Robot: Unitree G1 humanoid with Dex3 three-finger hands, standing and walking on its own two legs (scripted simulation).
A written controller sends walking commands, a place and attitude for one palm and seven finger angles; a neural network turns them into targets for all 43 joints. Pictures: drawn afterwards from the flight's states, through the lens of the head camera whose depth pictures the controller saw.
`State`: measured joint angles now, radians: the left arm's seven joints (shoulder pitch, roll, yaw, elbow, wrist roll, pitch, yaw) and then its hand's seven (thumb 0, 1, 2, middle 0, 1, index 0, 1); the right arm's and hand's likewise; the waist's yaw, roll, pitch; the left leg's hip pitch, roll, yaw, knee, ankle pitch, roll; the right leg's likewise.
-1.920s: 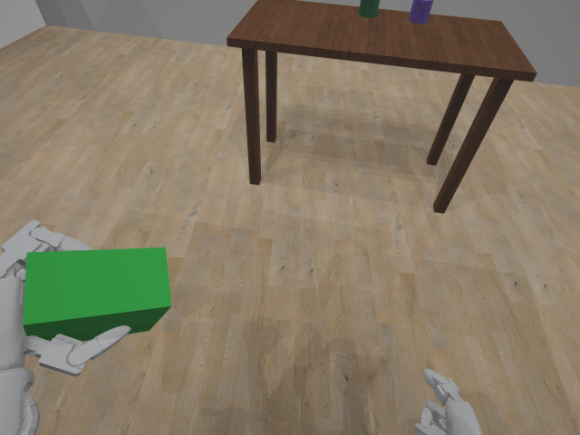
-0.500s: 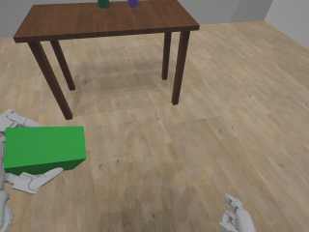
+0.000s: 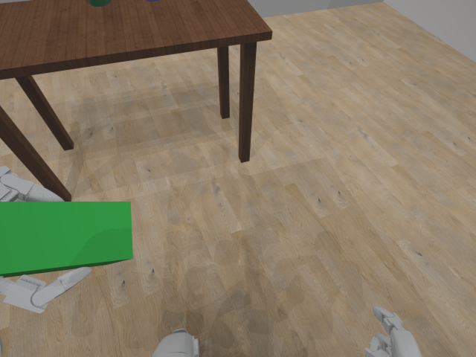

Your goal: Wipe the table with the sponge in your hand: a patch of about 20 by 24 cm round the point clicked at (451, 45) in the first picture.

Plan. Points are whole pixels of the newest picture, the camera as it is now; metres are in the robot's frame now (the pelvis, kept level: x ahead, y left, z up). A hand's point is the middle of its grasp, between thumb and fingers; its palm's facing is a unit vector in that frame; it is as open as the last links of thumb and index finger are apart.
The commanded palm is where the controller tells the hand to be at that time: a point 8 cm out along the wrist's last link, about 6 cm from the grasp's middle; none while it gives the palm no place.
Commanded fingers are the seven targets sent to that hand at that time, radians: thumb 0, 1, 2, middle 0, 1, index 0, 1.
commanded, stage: walk to a spot facing it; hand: left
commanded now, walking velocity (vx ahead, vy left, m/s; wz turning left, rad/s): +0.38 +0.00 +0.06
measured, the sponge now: (82, 238) +0.23 +0.20 +0.16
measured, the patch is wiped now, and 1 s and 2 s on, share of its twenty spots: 0.00 0.00 0.00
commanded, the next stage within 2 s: turn to face it in 1.18 s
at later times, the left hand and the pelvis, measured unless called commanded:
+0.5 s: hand (116, 140) +0.38 +0.20 +0.17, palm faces +0.42 -0.76 -0.49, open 10.5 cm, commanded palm +0.32 +0.24 +0.18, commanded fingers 0.00 0.10 1.30 -1.20 -1.60 -1.20 -1.60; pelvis +0.16 -0.04 -0.02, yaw +1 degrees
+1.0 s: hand (121, 85) +0.50 +0.22 +0.18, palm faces +0.51 -0.74 -0.43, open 10.5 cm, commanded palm +0.42 +0.26 +0.18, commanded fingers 0.00 0.10 1.30 -1.20 -1.60 -1.20 -1.60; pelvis +0.31 -0.04 -0.01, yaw +9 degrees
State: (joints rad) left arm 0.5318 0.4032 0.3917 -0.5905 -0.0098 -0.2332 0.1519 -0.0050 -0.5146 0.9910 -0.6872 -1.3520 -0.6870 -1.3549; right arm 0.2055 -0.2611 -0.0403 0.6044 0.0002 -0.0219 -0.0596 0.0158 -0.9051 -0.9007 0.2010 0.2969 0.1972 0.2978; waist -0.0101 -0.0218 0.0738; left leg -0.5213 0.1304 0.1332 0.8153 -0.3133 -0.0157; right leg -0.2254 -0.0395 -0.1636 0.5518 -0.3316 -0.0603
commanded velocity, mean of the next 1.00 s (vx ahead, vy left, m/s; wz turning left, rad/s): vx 0.33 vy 0.00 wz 0.28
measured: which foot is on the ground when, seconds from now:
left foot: up 0.00-0.08, down 0.10-0.44, up 0.46-0.78, down 0.80-1.00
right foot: down 0.00-0.12, up 0.14-0.42, down 0.44-0.80, up 0.82-1.00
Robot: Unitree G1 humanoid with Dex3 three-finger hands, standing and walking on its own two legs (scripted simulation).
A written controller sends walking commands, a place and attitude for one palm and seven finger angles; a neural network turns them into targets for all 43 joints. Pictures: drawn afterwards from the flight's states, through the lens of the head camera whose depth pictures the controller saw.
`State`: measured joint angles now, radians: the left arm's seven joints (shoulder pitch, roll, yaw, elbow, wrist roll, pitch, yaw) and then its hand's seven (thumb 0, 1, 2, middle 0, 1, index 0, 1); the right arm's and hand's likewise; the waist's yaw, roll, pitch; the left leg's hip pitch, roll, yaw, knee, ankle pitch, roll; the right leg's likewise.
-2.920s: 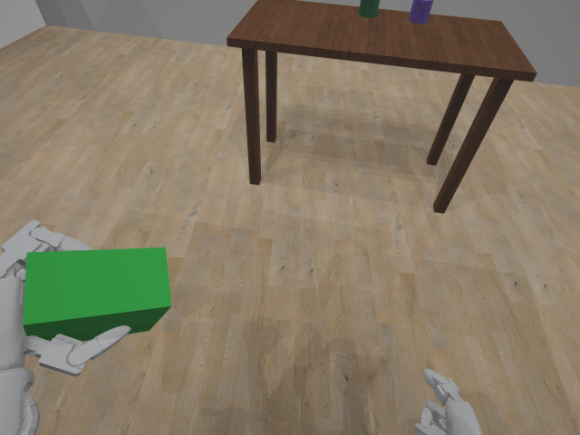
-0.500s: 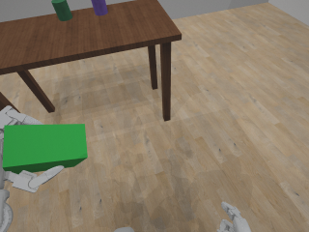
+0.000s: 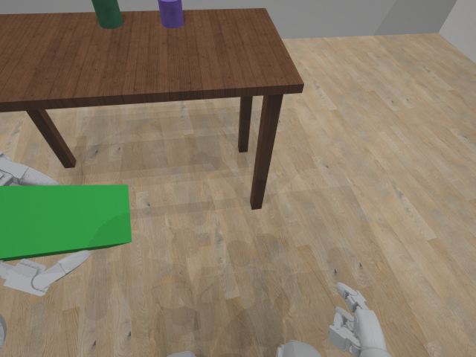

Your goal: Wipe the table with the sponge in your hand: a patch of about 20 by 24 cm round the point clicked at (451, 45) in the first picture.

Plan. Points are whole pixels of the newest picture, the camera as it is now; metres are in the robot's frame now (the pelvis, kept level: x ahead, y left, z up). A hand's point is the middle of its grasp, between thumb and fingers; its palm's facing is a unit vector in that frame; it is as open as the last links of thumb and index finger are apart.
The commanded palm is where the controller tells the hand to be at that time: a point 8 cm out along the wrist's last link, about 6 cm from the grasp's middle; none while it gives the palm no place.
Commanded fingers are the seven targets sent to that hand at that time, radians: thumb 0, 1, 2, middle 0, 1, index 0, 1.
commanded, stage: walk to a spot facing it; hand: left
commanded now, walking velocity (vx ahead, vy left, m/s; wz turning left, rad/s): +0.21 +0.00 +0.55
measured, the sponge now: (81, 222) +0.24 +0.20 +0.17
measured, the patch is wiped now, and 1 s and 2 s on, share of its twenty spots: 0.00 0.00 0.00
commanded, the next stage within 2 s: turn to face it in 0.18 s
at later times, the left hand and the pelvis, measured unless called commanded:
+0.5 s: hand (47, 206) +0.25 +0.24 +0.19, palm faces +0.55 -0.72 -0.43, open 10.5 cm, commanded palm +0.19 +0.27 +0.19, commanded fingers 0.00 0.10 1.30 -1.20 -1.60 -1.20 -1.60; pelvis +0.08 -0.03 +0.00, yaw +9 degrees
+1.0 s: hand (157, 193) +0.28 +0.12 +0.18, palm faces +0.29 -0.82 -0.50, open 10.5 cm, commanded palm +0.22 +0.17 +0.19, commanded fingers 0.00 0.10 1.30 -1.20 -1.60 -1.20 -1.60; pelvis +0.04 -0.09 +0.01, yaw -4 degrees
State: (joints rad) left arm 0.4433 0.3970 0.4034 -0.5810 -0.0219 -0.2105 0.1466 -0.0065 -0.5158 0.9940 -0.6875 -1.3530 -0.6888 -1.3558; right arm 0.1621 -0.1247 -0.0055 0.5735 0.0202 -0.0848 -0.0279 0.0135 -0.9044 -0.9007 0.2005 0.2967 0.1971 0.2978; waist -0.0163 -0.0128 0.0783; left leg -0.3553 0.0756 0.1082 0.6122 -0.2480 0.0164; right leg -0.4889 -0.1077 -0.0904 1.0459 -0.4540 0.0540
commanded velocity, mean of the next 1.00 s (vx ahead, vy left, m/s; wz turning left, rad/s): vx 0.01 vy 0.00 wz -0.23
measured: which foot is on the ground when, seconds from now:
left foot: down 0.00-0.14, up 0.16-0.42, down 0.44-0.76, up 0.78-1.00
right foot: up 0.00-0.12, down 0.14-0.46, up 0.48-0.72, down 0.74-1.00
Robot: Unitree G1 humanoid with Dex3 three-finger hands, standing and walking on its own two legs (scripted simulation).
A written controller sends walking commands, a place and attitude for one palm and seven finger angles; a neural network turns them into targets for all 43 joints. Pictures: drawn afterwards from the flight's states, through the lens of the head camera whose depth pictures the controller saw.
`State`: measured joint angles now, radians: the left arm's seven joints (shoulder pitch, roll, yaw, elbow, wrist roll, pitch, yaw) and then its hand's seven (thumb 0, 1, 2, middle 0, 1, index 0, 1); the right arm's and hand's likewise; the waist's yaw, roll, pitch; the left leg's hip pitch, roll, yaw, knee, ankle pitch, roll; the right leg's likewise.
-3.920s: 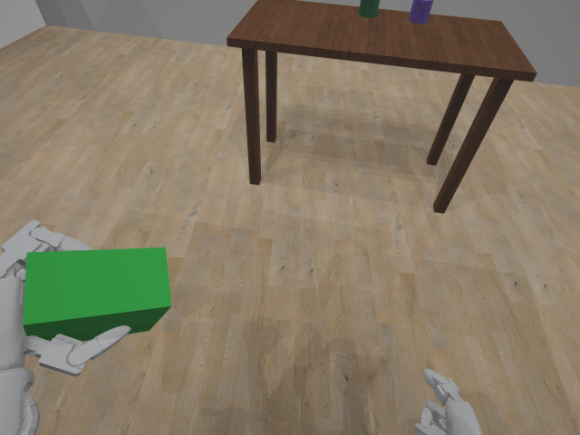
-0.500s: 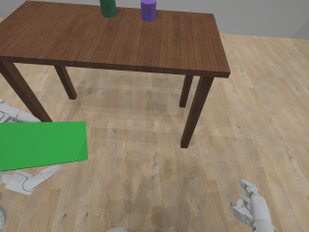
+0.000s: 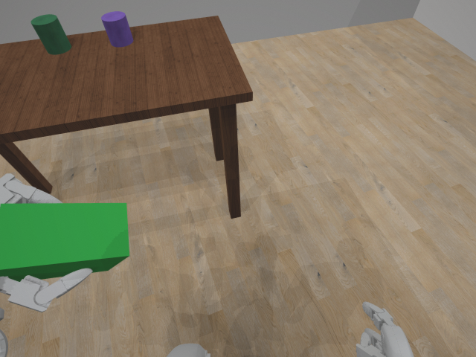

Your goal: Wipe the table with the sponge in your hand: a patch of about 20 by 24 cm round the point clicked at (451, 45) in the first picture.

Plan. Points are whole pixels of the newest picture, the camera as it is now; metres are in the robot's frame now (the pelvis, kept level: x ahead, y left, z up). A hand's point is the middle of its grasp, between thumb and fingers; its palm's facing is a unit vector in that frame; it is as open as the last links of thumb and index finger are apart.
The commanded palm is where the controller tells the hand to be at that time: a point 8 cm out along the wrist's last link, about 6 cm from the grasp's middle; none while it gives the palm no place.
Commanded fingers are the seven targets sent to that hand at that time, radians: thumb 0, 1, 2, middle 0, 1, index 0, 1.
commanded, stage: turn to face it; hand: left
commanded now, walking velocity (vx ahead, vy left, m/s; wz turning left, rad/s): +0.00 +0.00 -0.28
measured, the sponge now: (82, 242) +0.23 +0.20 +0.15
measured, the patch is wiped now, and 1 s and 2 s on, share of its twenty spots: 0.00 0.00 0.00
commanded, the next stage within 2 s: take the last steps up to it in 0.28 s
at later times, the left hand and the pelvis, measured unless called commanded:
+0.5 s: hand (62, 285) +0.17 +0.20 +0.16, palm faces +0.31 -0.84 -0.44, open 10.5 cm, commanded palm +0.12 +0.24 +0.18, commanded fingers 0.00 0.10 1.30 -1.20 -1.60 -1.20 -1.60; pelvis -0.08 -0.02 -0.01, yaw -9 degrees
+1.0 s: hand (38, 268) +0.19 +0.23 +0.17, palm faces +0.32 -0.86 -0.40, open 10.5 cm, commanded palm +0.14 +0.27 +0.18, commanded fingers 0.00 0.10 1.30 -1.20 -1.60 -1.20 -1.60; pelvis -0.05 +0.01 +0.00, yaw -7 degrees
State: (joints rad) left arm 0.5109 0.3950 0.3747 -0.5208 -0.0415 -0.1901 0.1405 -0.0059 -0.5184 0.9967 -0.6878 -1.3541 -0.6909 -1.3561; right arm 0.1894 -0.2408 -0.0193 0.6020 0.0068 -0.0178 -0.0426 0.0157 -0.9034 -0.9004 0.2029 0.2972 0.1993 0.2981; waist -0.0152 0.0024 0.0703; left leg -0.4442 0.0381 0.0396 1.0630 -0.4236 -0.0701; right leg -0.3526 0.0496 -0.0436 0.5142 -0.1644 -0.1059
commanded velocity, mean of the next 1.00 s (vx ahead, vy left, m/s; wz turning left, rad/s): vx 0.19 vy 0.09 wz -0.05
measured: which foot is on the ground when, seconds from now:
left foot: up 0.00-0.18, down 0.20-0.50, up 0.52-0.80, down 0.82-1.00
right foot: down 0.00-0.22, up 0.24-0.46, down 0.48-0.84, up 0.86-1.00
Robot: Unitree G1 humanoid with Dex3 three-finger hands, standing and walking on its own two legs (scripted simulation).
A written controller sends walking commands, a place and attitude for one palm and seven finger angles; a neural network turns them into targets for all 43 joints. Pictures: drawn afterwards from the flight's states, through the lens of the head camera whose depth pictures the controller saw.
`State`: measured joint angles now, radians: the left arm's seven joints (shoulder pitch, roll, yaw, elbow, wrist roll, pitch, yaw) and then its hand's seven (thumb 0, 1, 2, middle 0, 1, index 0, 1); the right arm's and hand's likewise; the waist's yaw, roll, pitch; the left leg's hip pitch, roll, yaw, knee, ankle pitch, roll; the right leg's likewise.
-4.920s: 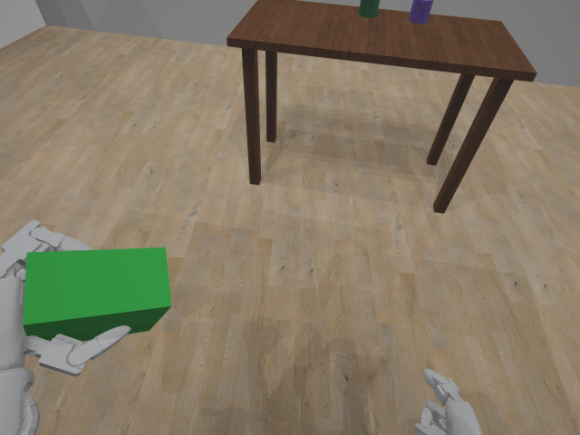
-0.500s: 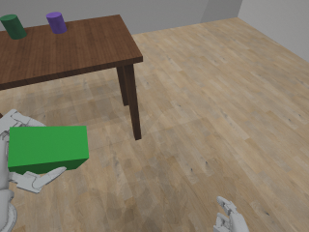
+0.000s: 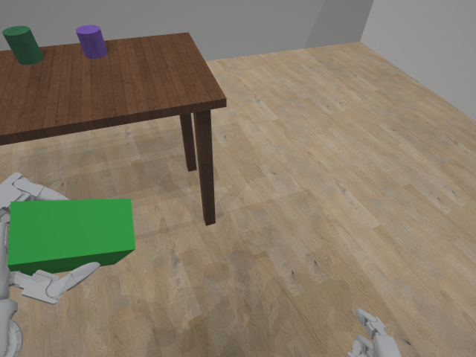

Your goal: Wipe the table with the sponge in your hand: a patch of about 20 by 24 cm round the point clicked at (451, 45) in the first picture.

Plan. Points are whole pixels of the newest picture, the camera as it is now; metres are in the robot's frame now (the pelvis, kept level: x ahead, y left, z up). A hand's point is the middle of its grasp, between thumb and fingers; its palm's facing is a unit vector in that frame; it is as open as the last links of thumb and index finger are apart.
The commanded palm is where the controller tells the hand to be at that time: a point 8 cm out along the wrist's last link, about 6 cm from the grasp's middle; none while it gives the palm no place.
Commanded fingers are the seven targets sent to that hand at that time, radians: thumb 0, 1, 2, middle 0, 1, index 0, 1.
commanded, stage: take the last steps up to it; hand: left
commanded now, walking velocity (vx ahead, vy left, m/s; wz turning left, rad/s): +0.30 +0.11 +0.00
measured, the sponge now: (89, 237) +0.23 +0.21 +0.15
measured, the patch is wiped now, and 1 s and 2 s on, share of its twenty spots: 0.00 0.00 0.00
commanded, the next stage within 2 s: come to a stop and stand still in 1.96 s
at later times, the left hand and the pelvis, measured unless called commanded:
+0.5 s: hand (54, 176) +0.31 +0.29 +0.17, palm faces +0.40 -0.81 -0.43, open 10.5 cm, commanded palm +0.25 +0.33 +0.18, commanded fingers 0.00 0.10 1.30 -1.20 -1.60 -1.20 -1.60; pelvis +0.09 +0.05 -0.01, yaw +0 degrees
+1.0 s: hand (89, 132) +0.42 +0.28 +0.16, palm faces +0.37 -0.81 -0.45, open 10.5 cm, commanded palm +0.36 +0.33 +0.18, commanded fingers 0.00 0.10 1.30 -1.20 -1.60 -1.20 -1.60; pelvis +0.20 +0.05 +0.00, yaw +0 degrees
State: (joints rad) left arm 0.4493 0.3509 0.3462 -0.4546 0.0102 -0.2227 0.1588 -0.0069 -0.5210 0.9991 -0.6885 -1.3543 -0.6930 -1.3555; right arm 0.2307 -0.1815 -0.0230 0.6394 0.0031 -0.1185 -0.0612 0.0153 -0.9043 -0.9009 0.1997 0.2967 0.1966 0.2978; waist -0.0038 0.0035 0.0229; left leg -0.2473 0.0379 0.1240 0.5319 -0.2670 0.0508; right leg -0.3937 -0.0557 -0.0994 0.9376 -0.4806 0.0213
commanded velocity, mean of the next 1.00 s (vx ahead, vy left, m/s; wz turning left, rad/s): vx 0.30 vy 0.08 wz -0.01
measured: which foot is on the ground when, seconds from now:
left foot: down 0.00-0.14, up 0.16-0.42, down 0.44-0.80, up 0.82-1.00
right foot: up 0.00-0.12, down 0.14-0.44, up 0.46-0.78, down 0.80-1.00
